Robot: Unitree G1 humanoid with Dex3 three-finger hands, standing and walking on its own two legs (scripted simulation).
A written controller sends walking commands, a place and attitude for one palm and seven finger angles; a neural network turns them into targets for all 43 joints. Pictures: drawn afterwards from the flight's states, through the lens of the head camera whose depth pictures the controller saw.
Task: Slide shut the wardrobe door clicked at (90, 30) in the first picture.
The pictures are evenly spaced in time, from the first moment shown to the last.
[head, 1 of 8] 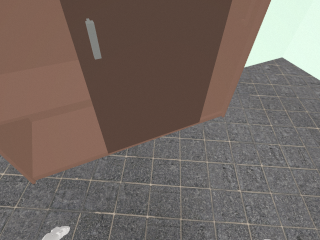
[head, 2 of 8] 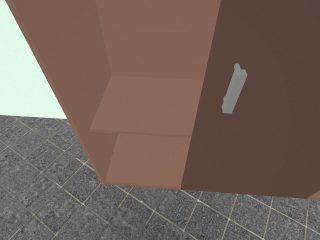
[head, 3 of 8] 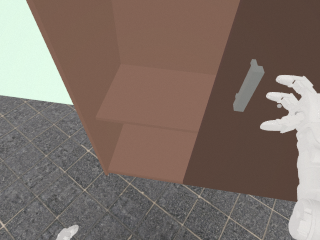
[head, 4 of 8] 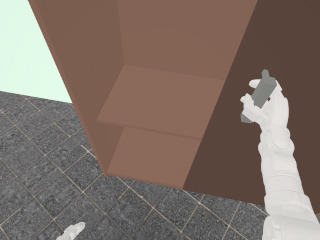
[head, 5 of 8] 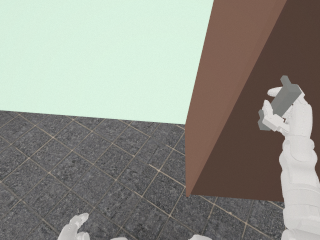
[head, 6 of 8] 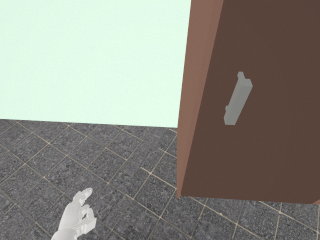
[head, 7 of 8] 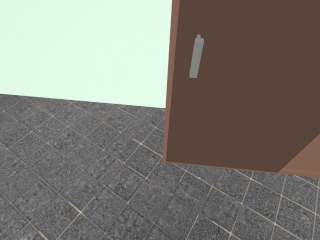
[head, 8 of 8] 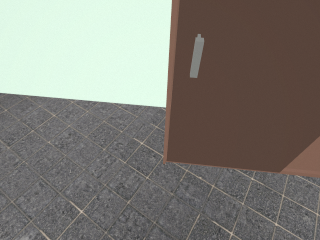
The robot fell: no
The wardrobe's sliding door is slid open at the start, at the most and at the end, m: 0.49 0.49 0.00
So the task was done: yes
